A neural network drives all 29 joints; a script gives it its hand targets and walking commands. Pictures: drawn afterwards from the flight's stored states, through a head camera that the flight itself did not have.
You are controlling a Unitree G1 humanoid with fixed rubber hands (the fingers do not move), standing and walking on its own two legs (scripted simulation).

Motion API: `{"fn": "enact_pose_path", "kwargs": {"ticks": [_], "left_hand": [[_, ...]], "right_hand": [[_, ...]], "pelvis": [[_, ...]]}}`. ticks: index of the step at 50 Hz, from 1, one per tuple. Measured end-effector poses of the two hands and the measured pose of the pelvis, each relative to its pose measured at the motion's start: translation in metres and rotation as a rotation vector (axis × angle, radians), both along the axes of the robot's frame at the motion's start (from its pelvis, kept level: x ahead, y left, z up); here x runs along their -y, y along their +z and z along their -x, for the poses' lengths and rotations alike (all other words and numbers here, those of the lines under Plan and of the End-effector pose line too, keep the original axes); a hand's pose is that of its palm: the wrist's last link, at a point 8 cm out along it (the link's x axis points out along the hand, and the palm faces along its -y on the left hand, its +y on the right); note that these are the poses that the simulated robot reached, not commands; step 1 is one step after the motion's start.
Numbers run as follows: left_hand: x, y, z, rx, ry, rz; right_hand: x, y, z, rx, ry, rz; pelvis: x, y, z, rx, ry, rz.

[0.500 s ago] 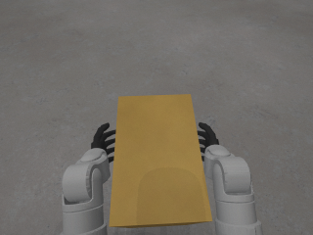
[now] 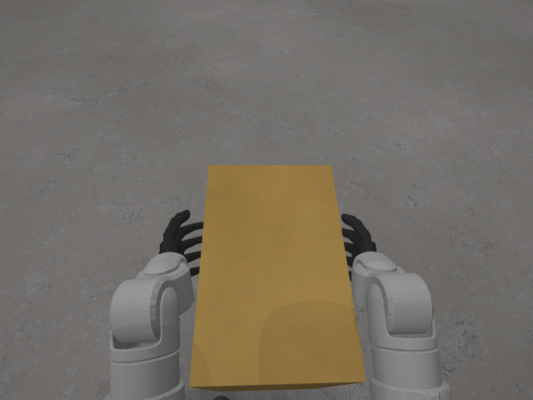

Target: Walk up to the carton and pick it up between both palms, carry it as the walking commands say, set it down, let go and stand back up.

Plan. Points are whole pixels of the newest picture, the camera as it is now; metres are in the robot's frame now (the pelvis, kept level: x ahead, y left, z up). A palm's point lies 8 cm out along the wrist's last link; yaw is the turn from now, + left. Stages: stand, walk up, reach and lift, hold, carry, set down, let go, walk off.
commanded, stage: carry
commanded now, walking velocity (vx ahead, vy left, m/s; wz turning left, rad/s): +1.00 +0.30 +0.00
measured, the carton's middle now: (268, 291) +0.29 +0.02 +0.01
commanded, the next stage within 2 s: none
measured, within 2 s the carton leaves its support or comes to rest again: neither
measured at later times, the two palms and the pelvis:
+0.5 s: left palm (176, 86) +0.73 +0.25 +0.08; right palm (289, 96) +0.72 +0.00 +0.07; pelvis +0.44 +0.12 -0.02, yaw -1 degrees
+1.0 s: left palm (168, 26) +1.04 +0.35 +0.08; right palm (255, 40) +1.01 +0.09 +0.06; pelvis +0.72 +0.25 +0.00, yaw -4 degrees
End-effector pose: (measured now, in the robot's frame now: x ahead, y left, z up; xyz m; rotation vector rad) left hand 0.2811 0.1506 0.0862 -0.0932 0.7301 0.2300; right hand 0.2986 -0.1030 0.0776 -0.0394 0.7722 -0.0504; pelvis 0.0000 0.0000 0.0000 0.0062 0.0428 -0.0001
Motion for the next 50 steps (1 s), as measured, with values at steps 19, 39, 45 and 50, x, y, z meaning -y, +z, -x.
{"fn": "enact_pose_path", "kwargs": {"ticks": [19, 39, 45, 50], "left_hand": [[-0.044, -0.001, -0.358, 0.089, -0.244, -0.032], [-0.204, -0.001, -0.646, 0.014, -0.061, 0.031], [-0.203, -0.012, -0.71, -0.031, -0.133, 0.031], [-0.196, -0.005, -0.761, 0.026, -0.183, -0.033]], "right_hand": [[-0.046, 0.006, -0.306, 0.085, -0.217, 0.014], [-0.202, -0.002, -0.628, 0.01, -0.089, -0.03], [-0.202, -0.011, -0.675, -0.036, -0.158, -0.024], [-0.197, -0.013, -0.716, 0.025, -0.195, -0.055]], "pelvis": [[-0.102, -0.021, -0.34, 0.013, -0.08, 0.031], [-0.218, 0.002, -0.613, -0.032, -0.041, 0.018], [-0.24, 0.011, -0.67, -0.07, -0.076, 0.026], [-0.249, 0.002, -0.72, -0.036, -0.069, -0.001]]}}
